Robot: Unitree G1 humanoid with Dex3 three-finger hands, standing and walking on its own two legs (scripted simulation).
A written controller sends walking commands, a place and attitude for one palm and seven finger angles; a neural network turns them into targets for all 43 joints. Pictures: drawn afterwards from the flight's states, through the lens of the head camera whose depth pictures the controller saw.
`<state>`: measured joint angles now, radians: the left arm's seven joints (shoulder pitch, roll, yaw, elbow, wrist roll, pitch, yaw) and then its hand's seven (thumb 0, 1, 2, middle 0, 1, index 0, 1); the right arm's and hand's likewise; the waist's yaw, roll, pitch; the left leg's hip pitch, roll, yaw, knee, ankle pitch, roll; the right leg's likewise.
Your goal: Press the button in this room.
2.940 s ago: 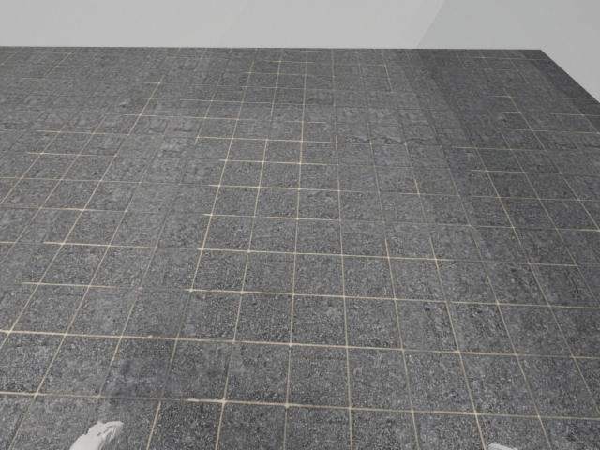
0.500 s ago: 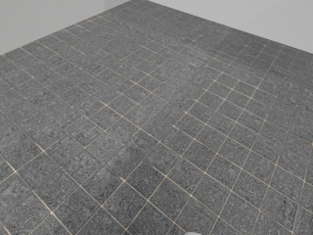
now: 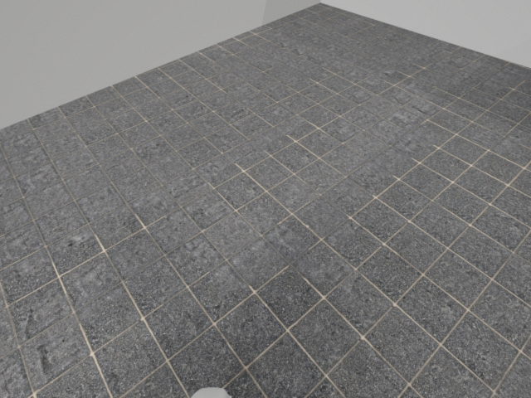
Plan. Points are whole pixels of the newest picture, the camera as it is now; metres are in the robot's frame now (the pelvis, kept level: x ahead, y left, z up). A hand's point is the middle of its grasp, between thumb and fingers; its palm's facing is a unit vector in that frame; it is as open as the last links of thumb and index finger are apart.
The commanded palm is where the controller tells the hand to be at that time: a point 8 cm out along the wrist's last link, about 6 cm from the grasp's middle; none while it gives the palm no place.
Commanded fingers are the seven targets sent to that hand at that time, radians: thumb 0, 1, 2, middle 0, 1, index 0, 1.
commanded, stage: turn or walk to find it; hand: left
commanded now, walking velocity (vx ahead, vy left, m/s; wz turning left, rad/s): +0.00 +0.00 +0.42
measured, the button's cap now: out of the picture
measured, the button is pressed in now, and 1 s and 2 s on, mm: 0 0 0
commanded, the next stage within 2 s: none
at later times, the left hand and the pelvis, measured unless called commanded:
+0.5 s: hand out of the picture -0.01 +0.29 -0.17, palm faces +0.23 -0.94 -0.23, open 7.4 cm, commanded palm none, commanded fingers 0.00 0.90 0.90 -0.20 -0.30 -0.20 -0.30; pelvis -0.04 +0.06 +0.00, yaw +11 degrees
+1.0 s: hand out of the picture -0.09 +0.22 -0.16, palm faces +0.42 -0.87 -0.24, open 7.4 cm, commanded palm none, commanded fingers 0.00 0.90 0.90 -0.20 -0.30 -0.20 -0.30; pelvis -0.08 +0.02 +0.00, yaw +25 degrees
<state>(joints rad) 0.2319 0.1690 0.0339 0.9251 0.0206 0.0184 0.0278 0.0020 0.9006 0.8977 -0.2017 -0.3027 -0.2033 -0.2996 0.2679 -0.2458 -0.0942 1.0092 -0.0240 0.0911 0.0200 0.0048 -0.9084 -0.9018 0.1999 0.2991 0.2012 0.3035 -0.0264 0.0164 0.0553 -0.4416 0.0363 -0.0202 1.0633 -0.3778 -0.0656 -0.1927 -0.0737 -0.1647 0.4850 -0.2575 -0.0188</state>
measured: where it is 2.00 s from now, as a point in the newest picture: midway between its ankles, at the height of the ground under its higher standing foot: outside the picture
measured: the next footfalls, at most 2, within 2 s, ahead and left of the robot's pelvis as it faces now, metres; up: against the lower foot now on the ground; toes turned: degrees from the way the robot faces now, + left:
left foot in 0.16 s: +0.01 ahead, +0.15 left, +0.00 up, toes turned +9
right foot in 0.72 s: +0.01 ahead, -0.07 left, +0.00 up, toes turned +14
